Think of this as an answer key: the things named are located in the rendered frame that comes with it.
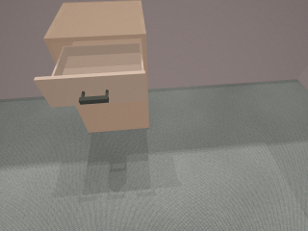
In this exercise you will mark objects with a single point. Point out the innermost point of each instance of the handle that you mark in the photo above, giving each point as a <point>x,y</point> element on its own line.
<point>85,100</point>

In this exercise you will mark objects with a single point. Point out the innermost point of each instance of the cabinet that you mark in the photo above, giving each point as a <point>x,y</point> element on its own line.
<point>103,22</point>

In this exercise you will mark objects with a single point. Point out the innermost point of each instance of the drawer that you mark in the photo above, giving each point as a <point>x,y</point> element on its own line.
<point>95,68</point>

